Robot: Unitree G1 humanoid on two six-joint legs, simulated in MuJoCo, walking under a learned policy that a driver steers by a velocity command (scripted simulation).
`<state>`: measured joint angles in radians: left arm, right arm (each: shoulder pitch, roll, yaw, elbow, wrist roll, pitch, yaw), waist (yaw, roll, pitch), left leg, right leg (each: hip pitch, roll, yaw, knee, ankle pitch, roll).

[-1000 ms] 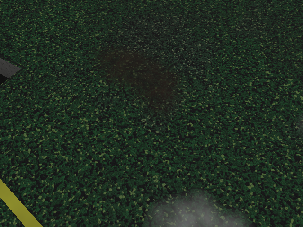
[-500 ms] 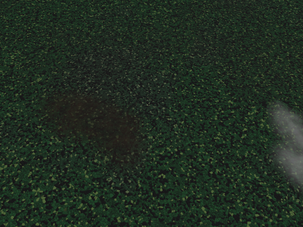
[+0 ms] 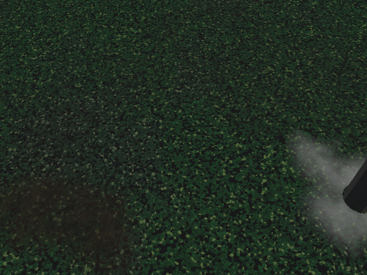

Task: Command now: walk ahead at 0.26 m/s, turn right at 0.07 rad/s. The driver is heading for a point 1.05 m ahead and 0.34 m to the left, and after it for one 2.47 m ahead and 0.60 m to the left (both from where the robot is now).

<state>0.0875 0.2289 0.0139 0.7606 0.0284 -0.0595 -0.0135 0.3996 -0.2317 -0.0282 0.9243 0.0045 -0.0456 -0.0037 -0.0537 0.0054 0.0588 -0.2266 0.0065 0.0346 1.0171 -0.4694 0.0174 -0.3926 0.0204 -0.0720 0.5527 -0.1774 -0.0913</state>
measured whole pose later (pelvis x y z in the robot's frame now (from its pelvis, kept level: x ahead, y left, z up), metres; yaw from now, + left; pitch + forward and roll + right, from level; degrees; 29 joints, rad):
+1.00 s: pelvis +0.24 +0.02 +0.00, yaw +6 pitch +0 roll +0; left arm 0.50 0.18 0.02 1.12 0.02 -0.09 0.03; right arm 0.08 -0.22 -0.05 0.92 -0.02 -0.02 0.03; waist 0.04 0.00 0.06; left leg -0.59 0.00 0.09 0.80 -0.19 0.09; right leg 0.17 0.03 -0.13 0.21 -0.39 -0.04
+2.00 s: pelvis +0.74 +0.16 +0.02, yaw +39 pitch +1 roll -1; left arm 0.39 0.25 0.05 0.90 0.02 -0.10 -0.01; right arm 0.13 -0.29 -0.05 0.76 -0.04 -0.01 0.06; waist 0.05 0.05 0.03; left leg -0.64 0.03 -0.06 0.89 -0.15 0.04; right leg -0.06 0.02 -0.12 0.25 -0.22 -0.03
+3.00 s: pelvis +0.95 +0.37 +0.01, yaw +17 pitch +1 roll +1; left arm 0.22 0.28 0.08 0.78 0.02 0.05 0.00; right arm 0.16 -0.25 -0.04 0.78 -0.02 0.05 -0.03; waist 0.03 0.01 0.06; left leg -0.46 0.01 -0.07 0.88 -0.40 -0.04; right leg -0.35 0.12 0.09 0.43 -0.09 -0.09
